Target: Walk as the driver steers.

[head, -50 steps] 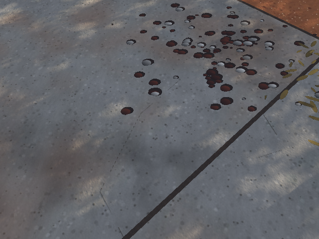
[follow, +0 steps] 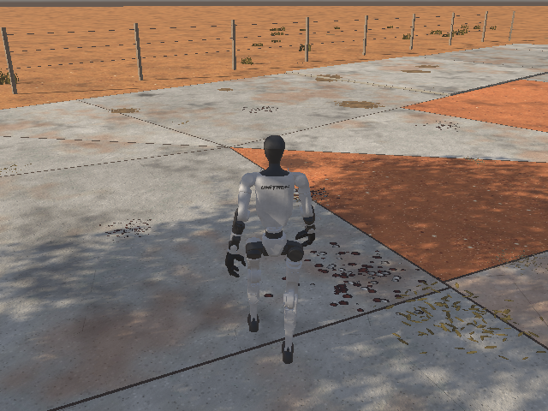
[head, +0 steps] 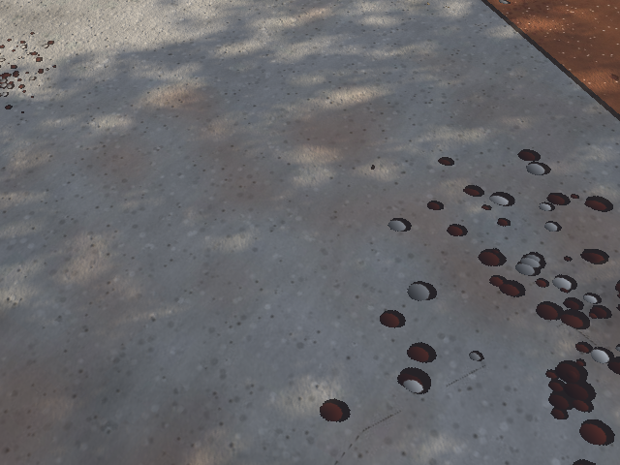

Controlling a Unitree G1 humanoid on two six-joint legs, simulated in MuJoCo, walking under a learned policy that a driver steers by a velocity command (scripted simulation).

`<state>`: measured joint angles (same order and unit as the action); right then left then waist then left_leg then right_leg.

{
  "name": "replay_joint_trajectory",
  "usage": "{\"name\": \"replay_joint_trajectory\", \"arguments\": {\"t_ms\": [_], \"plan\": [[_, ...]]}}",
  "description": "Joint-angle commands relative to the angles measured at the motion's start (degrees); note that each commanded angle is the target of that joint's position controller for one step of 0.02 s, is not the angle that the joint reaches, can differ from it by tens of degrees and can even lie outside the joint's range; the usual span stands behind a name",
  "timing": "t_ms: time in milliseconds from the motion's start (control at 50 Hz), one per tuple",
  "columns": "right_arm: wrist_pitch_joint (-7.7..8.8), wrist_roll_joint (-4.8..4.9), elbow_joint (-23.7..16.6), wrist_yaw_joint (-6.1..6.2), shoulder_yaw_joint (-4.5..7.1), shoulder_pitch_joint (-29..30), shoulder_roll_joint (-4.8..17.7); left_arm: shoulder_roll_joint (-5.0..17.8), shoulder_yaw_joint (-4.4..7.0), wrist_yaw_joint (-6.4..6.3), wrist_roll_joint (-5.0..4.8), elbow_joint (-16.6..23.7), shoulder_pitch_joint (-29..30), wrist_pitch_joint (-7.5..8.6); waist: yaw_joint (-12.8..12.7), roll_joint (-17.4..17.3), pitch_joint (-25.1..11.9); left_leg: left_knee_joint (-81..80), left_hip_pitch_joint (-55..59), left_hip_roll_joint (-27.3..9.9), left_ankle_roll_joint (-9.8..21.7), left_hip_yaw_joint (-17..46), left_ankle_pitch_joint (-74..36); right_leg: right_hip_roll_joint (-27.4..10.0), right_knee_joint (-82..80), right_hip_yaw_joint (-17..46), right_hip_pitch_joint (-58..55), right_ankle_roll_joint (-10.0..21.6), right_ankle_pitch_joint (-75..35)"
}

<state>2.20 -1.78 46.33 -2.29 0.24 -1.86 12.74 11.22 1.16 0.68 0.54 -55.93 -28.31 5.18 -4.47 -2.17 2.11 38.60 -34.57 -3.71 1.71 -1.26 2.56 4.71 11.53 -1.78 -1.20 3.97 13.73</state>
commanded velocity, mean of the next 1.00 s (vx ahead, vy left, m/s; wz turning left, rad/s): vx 0.50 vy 0.00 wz -0.35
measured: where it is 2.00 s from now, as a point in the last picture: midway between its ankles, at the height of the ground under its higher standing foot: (431, 334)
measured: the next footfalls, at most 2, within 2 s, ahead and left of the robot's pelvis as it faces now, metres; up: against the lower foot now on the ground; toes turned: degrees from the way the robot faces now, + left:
left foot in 0.12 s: +0.22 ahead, +0.11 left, +0.00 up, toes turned -1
right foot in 0.66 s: +0.44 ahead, -0.14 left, +0.00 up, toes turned -26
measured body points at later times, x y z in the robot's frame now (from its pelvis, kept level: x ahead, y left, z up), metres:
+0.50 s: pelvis +0.24 +0.02 +0.00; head +0.27 +0.02 +0.45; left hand +0.45 +0.22 -0.12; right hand +0.15 -0.22 -0.14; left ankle +0.18 +0.11 -0.74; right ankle +0.35 -0.14 -0.69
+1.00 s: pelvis +0.47 -0.11 +0.00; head +0.49 -0.12 +0.45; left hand +0.59 +0.13 -0.13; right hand +0.47 -0.38 -0.13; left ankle +0.67 -0.01 -0.67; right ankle +0.40 -0.12 -0.74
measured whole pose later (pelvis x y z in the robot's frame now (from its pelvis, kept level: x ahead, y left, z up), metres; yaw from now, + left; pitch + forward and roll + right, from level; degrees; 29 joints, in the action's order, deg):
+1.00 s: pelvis +0.47 -0.11 +0.00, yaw -23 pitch +0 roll -1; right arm 1.2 -1.1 49.3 -1.7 2.8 -11.8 14.2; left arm 13.1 2.8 0.6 0.9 -53.3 -20.4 4.4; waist -1.0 -2.5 2.4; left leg 53.0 -38.8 -6.1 1.3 1.2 4.7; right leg 7.0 11.0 -3.9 -0.6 6.9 11.6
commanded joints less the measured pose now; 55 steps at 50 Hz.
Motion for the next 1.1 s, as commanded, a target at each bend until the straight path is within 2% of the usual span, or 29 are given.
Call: {"name": "replay_joint_trajectory", "arguments": {"t_ms": [20, 60, 80, 100, 120, 140, 160, 180, 200, 240, 280, 340, 400, 460, 540, 560, 600, 640, 660, 680, 700, 720, 740, 760, 800, 820, 880, 980, 1100], "plan": [[1.17, 0.28, -5.1, 0.32, 0.56, 6.1, 3.7, 9.2, 1.76, -0.69, 0.33, 1.3, -2.8, 0.21, 1.3, 6.4, 2.8, -4.0, 2.3, 2.0, 0.5, -1.2, 1.2, -16.4, 0.4, 10.4, 1.3, 6.9, -28.5], [1.84, 0.34, -4.6, 0.75, 0.96, 3.6, 4.6, 10.2, 2.04, -1.03, 0.54, 1.2, -1.5, -0.12, 3.1, 6.6, 1.8, -7.4, 7.9, 3.4, 1.5, -0.9, 5.0, -16.9, 4.4, 11.5, 0.4, 6.3, -33.1], [2.29, 0.22, -3.2, 1.14, 1.44, -0.9, 5.4, 10.6, 2.16, -1.06, 0.4, 1.2, -0.7, -0.22, 5.1, 6.4, -0.1, -10.2, 14.3, 4.8, 2.2, -1.2, 6.4, -16.1, 9.2, 11.1, 0.9, 5.6, -37.6], [3.02, -0.29, -0.5, 1.8, 2.26, -8.9, 7.0, 10.1, 2.03, -0.86, 0.01, 1.1, -0.2, -0.29, 8.5, 4.3, -4.6, -13.7, 25.8, 4.7, 3.6, -0.9, 4.6, -13.4, 18.6, 9.1, 4.0, 4.4, -37.7], [3.66, -1.63, 1.0, 2.72, 3.46, -18.6, 11.1, 8.3, 1.49, -0.64, -0.65, 2.9, 1.0, -0.04, 12.2, 0.2, -11.7, -14.5, 40.4, -5.6, 6.3, 9.4, 9.3, -10.4, 32.5, 7.1, 13.9, 3.2, -24.3], [3.22, -2.61, 1.0, 3.07, 4.7, -22.1, 16.2, 1.2, 0.05, -0.77, -2.3, 4.5, -4.6, -0.22, 10.1, -10.6, -19.0, -17.1, 55.8, -22.0, 11.9, 31.1, 11.0, -2.2, 50.5, 1.2, 32.7, 0.9, 12.4], [2.23, -0.36, 0.9, 2.75, 4.74, -21.0, 13.5, 7.9, 1.81, -1.42, -0.86, 3.4, -3.9, -1.13, 10.3, -6.0, -17.8, -21.6, 50.1, -22.6, 13.7, 38.0, 17.9, -3.0, 57.4, 3.7, 37.7, 1.4, 16.3], [2.13, 0.18, 0.3, 2.56, 3.59, -15.8, 9.0, 8.6, 2.43, -1.15, -0.23, 3.9, 0.5, -1.51, 8.0, -2.1, -8.6, -23.9, 42.1, -19.2, 11.9, 29.6, 20.1, -6.0, 58.1, 5.3, 38.9, 1.7, 11.0], [2.54, 0.4, -0.1, 2.31, 3.03, -12.2, 6.3, 7.0, 2.26, -0.57, -0.03, 4.5, 3.3, -1.59, 6.8, -1.7, -3.7, -26.5, 34.9, -16.3, 10.3, 22.3, 15.6, -7.8, 56.2, 5.2, 37.6, 1.4, 7.0], [3.4, 0.6, 0.7, 2.6, 2.52, -11.1, 4.2, 6.0, 2.61, 0.3, 1.05, 4.4, 3.9, -2.94, 4.2, -3.3, -0.4, -29.2, 27.5, -12.0, 7.2, 12.6, 8.0, -9.6, 53.7, 4.7, 33.9, 0.4, 4.1], [4.48, 0.92, 1.7, 2.72, 2.69, -12.8, 4.3, 4.5, 2.65, 1.02, 1.29, 4.9, 4.6, -4.09, 3.1, -2.5, -0.8, -30.3, 26.4, -11.3, 7.0, 8.0, 1.8, -9.6, 53.9, 4.0, 33.5, -0.2, 1.8], [5.08, 1.18, 3.1, 2.9, 3.09, -15.5, 5.0, 4.1, 2.82, 1.7, 1.42, 7.1, 9.8, -4.82, 3.0, -1.8, 0.3, -31.4, 27.8, -11.0, 7.3, 2.5, -2.4, -10.5, 52.5, 3.6, 38.9, -0.9, -3.8], [4.84, 0.81, 4.5, 2.94, 3.0, -18.2, 4.8, 3.9, 2.58, 2.2, 1.28, 9.6, 16.1, -4.93, 3.8, -1.5, 2.0, -31.5, 29.0, -10.1, 7.2, -2.1, -5.4, -10.6, 46.3, 2.6, 42.2, -1.5, -9.5], [4.7, 0.72, 5.3, 3.02, 3.13, -19.7, 5.8, 3.2, 1.79, 2.83, 1.27, 11.9, 22.4, -4.7, 5.1, -1.7, 3.0, -30.9, 29.7, -9.6, 6.4, -6.3, -8.8, -9.8, 36.2, -0.2, 39.7, -1.1, -14.3], [3.92, 0.53, 7.0, 3.56, 3.54, -23.8, 7.4, 3.9, 1.43, 3.36, 1.6, 14.8, 28.9, -4.56, 7.0, -1.4, 4.2, -28.6, 36.6, -11.9, 6.0, -9.2, -14.3, -8.6, 28.3, -4.0, 38.5, 1.2, -10.9], [3.54, 0.46, 7.3, 3.72, 3.63, -24.3, 7.7, 4.1, 1.49, 3.36, 1.71, 15.3, 29.5, -4.51, 7.0, -1.5, 4.2, -27.0, 38.4, -12.2, 5.8, -10.1, -17.7, -7.9, 27.0, -4.9, 37.8, 2.0, -8.6], [2.81, 0.35, 7.6, 4.05, 3.91, -24.1, 9.1, 4.7, 1.85, 3.05, 1.86, 15.3, 28.2, -4.53, 5.8, -2.6, 2.6, -20.6, 40.6, -12.5, 5.1, -12.3, -33.5, -4.8, 25.1, -7.2, 32.8, 4.1, -2.7], [1.73, 0.34, 7.7, 4.18, 4.43, -23.8, 10.9, 6.5, 2.92, 2.49, 1.94, 13.2, 20.2, -4.17, 2.3, -3.5, -2.7, -6.2, 40.8, -12.4, 4.7, -13.7, -44.7, -0.3, 22.7, -8.4, 22.9, 6.8, 2.4], [1.26, 0.61, 7.1, 4.04, 4.47, -23.2, 11.2, 8.1, 4.0, 1.87, 2.36, 10.3, 11.4, -3.6, -1.6, -1.4, -7.7, 6.8, 35.4, -11.4, 3.4, -14.8, -38.5, 1.1, 17.9, -7.0, 10.7, 8.7, 0.2], [1.44, 1.32, 4.7, 3.63, 3.78, -23.5, 8.5, 14.1, 5.99, 0.87, 3.05, 8.8, 3.8, -3.48, -4.2, 5.6, -14.1, 25.4, 18.8, -8.7, 0.9, -15.0, -17.6, -10.4, 15.1, 9.7, -6.2, 13.1, 8.6], [2.2, 1.32, 0.4, 2.56, 3.55, -21.4, 5.6, 19.1, 7.2, 0.49, 1.3, 10.1, 6.4, -4.02, -0.9, 16.2, -17.5, 44.4, -3.3, 4.3, -2.3, -8.5, 27.9, -24.4, 7.0, 41.2, -17.5, 20.5, 5.1], [2.94, 0.74, -1.4, 2.26, 4.12, -14.2, 9.2, 18.2, 6.92, 0.14, 0.43, 10.1, 5.5, -4.74, -3.1, 6.0, -14.1, 45.0, -9.5, 1.9, -1.8, 1.5, 24.1, -23.7, 4.5, 38.3, -15.2, 19.6, -1.5], [3.66, 1.5, -2.0, 2.06, 3.56, -12.7, 7.5, 15.8, 6.28, -0.36, 0.17, 9.4, 8.2, -4.67, -0.9, 4.0, -7.5, 41.4, -9.8, -0.7, -1.3, 2.2, 18.7, -22.7, 4.2, 30.5, -8.3, 18.1, -6.7], [3.81, 1.65, -0.3, 2.14, 3.3, -15.6, 6.6, 11.8, 5.18, -0.53, 0.18, 9.3, 11.2, -4.23, 2.5, 0.5, -3.6, 34.8, -5.6, -3.0, -1.0, 1.9, 16.0, -20.2, 3.2, 23.8, -0.7, 14.9, -13.8], [1.69, -0.28, 2.0, 1.93, 2.96, -19.5, 5.1, 7.7, 3.63, -0.6, 0.1, 9.3, 14.6, -2.79, 6.2, 1.3, -2.7, 28.6, 2.7, -4.4, -1.3, 2.0, 14.9, -15.9, 1.0, 15.6, 7.2, 11.6, -20.4], [0.65, -0.7, 2.7, 1.64, 2.96, -20.4, 4.7, 7.2, 3.29, -0.4, 0.06, 8.7, 13.8, -1.85, 6.4, 2.1, -3.0, 27.7, 4.6, -4.1, -1.4, 1.3, 14.5, -15.2, 0.2, 13.7, 8.6, 11.3, -23.6], [-0.56, -0.07, 2.0, 0.81, 3.17, -16.9, 4.7, 9.3, 3.59, -0.09, 0.04, 6.4, 10.1, -0.4, 5.9, 3.5, -0.7, 23.4, 1.3, -4.2, -1.2, 0.7, 8.9, -14.1, -2.6, 8.9, 8.6, 9.4, -26.3], [-0.54, 0.91, -0.2, 0.47, 3.22, -8.0, 4.7, 8.8, 2.89, -0.33, 0.37, 4.6, 6.5, 0.19, 2.9, 4.8, 2.5, 13.3, -5.4, -1.6, -0.1, 2.8, -0.8, -13.5, -4.7, 2.9, 3.4, 4.8, -26.2], [-0.09, 0.24, -3.0, -0.23, 2.11, 0.2, 3.1, 7.8, 1.78, -1.86, 0.66, 2.0, 3.2, 0.5, 1.0, 4.7, 4.8, -0.1, -4.8, 1.2, 2.1, -2.6, -3.4, -15.8, -3.9, -2.8, -4.4, 3.4, -35.0]]}}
